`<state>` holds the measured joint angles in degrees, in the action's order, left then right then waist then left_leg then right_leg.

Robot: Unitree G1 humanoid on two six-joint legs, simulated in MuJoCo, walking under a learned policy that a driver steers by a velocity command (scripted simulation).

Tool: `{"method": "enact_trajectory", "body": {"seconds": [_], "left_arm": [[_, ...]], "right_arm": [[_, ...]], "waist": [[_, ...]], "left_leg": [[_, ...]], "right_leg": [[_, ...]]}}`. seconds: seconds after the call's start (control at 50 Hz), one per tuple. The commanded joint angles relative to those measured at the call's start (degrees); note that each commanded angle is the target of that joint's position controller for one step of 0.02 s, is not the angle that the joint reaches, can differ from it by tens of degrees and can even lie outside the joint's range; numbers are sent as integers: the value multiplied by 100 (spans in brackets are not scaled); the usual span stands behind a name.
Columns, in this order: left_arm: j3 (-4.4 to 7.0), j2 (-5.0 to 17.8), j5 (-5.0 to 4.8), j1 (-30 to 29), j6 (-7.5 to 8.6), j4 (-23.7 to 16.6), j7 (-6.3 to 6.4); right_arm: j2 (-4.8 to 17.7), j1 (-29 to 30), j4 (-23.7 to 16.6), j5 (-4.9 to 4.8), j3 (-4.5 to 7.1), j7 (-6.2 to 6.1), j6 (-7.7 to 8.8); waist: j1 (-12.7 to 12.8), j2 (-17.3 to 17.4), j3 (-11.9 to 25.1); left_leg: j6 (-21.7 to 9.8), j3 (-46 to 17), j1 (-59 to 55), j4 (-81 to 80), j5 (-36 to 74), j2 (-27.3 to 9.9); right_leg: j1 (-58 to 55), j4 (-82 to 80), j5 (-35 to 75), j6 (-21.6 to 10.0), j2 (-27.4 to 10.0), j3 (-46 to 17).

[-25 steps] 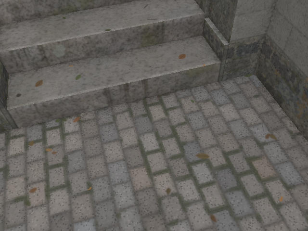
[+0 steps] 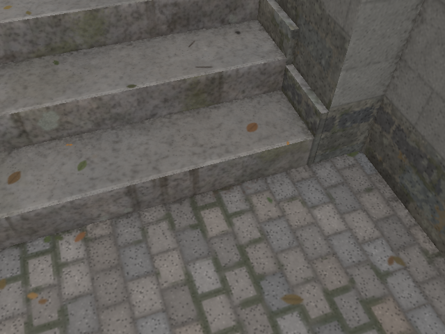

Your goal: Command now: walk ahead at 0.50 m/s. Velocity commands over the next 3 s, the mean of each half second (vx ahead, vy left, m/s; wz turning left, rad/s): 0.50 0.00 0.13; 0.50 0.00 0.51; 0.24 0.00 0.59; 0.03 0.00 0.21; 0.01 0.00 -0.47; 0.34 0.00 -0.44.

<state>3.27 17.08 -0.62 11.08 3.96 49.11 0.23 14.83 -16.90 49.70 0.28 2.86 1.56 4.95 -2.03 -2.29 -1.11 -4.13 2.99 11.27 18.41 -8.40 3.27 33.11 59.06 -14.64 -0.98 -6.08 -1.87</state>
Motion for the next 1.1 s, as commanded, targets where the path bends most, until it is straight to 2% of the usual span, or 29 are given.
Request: {"method": "enact_trajectory", "body": {"seconds": [0.02, 0.1, 0.2, 0.26, 0.28, 0.3, 0.32, 0.34, 0.36, 0.38, 0.42, 0.44, 0.46, 0.5, 0.54, 0.64, 0.7, 0.74, 0.78, 0.8, 0.82, 0.84, 0.86, 0.88, 0.9, 0.94, 0.98, 1.02, 1.1], "left_arm": [[64, 271, 57, -68, -10, -319, 18], [3, 131, 30, -791, 55, -482, -57], [-31, 173, -35, -1539, 118, -746, -199], [26, 362, -31, -1393, 169, -763, -263], [97, 491, -20, -997, 189, -666, -251], [237, 736, 0, -140, 201, -397, -208], [369, 1143, 92, 937, 204, -170, -148], [480, 1596, 94, 1343, 150, -27, -136], [319, 992, 51, 1323, 148, -72, -129], [230, 739, 52, 882, 176, -130, -105], [133, 395, 90, 154, 225, -183, -110], [49, 288, 395, 266, 163, -17, -40], [67, 324, 389, 284, 174, 15, -38], [98, 420, 267, 257, 246, 39, -63], [137, 461, 223, 317, 316, 127, -67], [151, 510, 188, 660, 290, 341, 16], [160, 568, 195, 903, 265, 477, 61], [152, 547, 250, 986, 153, 537, 77], [173, 698, 241, 1039, 88, 589, 116], [171, 741, 264, 1045, 48, 604, 98], [200, 844, 250, 957, -11, 536, 56], [177, 829, 207, 904, -32, 447, 54], [41, 345, 77, 1049, 24, 23, -21], [89, 444, 201, 702, 78, -121, -75], [108, 537, 179, 74, 114, -283, -95], [19, 324, 158, 211, 145, -120, -63], [10, 346, 397, 475, -41, -2, -47], [11, 332, 461, 394, -110, -95, -108], [-43, 228, 375, -335, -115, -379, -90]], "right_arm": [[892, 148, -277, -20, 201, -77, 101], [966, -129, -104, -74, 209, -149, 48], [1035, -578, 203, -127, 240, -183, -74], [1114, -553, 279, -154, 285, -216, -158], [1146, -445, 268, -164, 290, -221, -184], [1045, -384, 242, -150, 245, -223, -211], [806, -377, 87, -51, 134, -225, -209], [56, -1106, 18, -49, -82, -179, -102], [606, -827, 115, -176, 46, -172, -7], [969, -337, -48, -314, 164, -167, 44], [872, 53, -102, -242, 196, -232, 5], [598, -249, 29, 318, 115, -102, -173], [404, -440, 105, 357, 105, -29, -305], [366, -312, 8, 215, 110, 64, -446], [444, 119, -165, 132, 117, 123, -493], [243, 1146, -517, 193, 13, 204, -440], [276, 1727, -761, 225, -16, 262, -423], [375, 1882, -839, 255, 15, 335, -403], [349, 1788, -850, 249, 12, 308, -390], [401, 1466, -744, 239, 42, 268, -367], [536, 727, -496, 248, 139, 197, -306], [760, -357, -172, 300, 256, 101, -266], [1592, -948, -141, 335, 502, -6, -295], [1805, -761, -199, 132, 542, -40, -357], [1775, -631, -155, 132, 548, -45, -396], [1159, 99, -240, 97, 394, -116, -324], [877, 473, -266, -23, 279, -138, -241], [1008, 309, -170, -58, 311, -116, -195], [1084, -54, -68, 9, 359, -136, -197]], "waist": [[161, 538, 25], [-68, 562, -137], [-273, 562, -334], [-60, 681, -216], [205, 731, -4], [614, 644, 512], [1001, 181, 1390], [697, -1342, 2171], [916, -983, 2130], [861, -716, 1262], [544, -289, 460], [214, -8, 152], [118, -123, 139], [15, -329, 64], [53, -384, -71], [327, -135, -328], [494, -167, -418], [502, -219, -464], [408, -263, -347], [261, -318, -123], [-25, -201, 237], [-509, 79, 867], [-577, 1381, 1633], [-400, 1428, 1865], [-476, 780, 1231], [39, 281, 189], [375, 424, 155], [381, 392, 236], [183, 519, -29]], "left_leg": [[-971, -1294, -304, -1188, 885, -1609], [-742, -741, -329, -1239, 889, -1356], [-691, -760, -1101, -965, 914, -1687], [-557, -878, -1490, -493, 1671, -1871], [-483, -843, -1453, -40, 2466, -1780], [-341, -674, -1167, 896, 2960, -1479], [-137, -450, -64, 2522, 1838, -1119], [268, -233, 2270, 4581, -1603, -92], [235, -1047, 2858, 5386, -2493, -232], [150, -1064, 3207, 5549, -2036, -515], [176, -900, 2870, 5071, -1164, -956], [168, -735, 2074, 4736, -901, -911], [197, -603, 1779, 4790, -872, -864], [215, -562, 1938, 4659, -556, -910], [224, -538, 2208, 4213, -96, -1023], [273, -236, 2477, 2573, 642, -939], [101, 29, 2396, 1938, 607, -858], [-67, 154, 2361, 1673, 273, -756], [-272, 368, 2034, 1472, -191, -502], [-419, 497, 1526, 1478, -397, -238], [-535, 630, 804, 1377, -463, 80], [-790, 295, -611, 1008, -309, 15], [-1517, -2211, -2624, 847, -786, -1626], [-1831, -4351, -2989, -57, -40, -2358], [-1673, -3493, -2695, -51, 287, -2114], [-1202, -2377, -1126, -272, 1160, -1704], [-1065, -1803, -424, -423, 1853, -1280], [-1112, -1628, -290, -460, 2257, -1104], [-1002, -1571, -305, -322, 3065, -998]], "right_leg": [[569, -707, 795, 150, -250, -166], [302, -2066, 1920, 177, -43, 42], [361, -2850, 1815, 51, 124, 77], [-75, -3099, 1212, -169, 248, 108], [-702, -3223, 1079, -263, 404, 230], [-1918, -3308, 1147, -413, 512, 320], [-3723, -3035, 1245, -737, -322, -527], [-5733, -3532, 103, -1583, -1717, -3073], [-5522, -4070, -667, -1517, -1730, -3674], [-4798, -4212, -609, -1218, -1560, -2814], [-3408, -4592, 244, -977, -1158, -1613], [-2488, -4765, 969, -727, -1056, -1042], [-2197, -4837, 1372, -732, -982, -702], [-2126, -5016, 1548, -788, -916, -215], [-2237, -5238, 1219, -819, -861, 125], [-2902, -5358, 1322, -781, -884, 700], [-3326, -5284, 1494, -687, -1011, 950], [-3652, -5046, 1882, -558, -1035, 1156], [-3939, -4459, 3236, -501, -1067, 1349], [-3953, -3811, 4465, -466, -1021, 1504], [-3800, -2715, 5150, -409, -885, 1660], [-3075, -1248, 4441, -234, -747, 1745], [-788, 943, 1776, 131, -146, 1857], [434, 1953, -1705, 273, 673, 717], [960, 2129, -1234, 159, 359, 126], [430, 1048, -374, 74, -90, 87], [-294, 517, -266, 191, -146, 69], [-381, 179, -128, 354, -53, 174], [6, -842, 347, 573, 121, 263]]}}
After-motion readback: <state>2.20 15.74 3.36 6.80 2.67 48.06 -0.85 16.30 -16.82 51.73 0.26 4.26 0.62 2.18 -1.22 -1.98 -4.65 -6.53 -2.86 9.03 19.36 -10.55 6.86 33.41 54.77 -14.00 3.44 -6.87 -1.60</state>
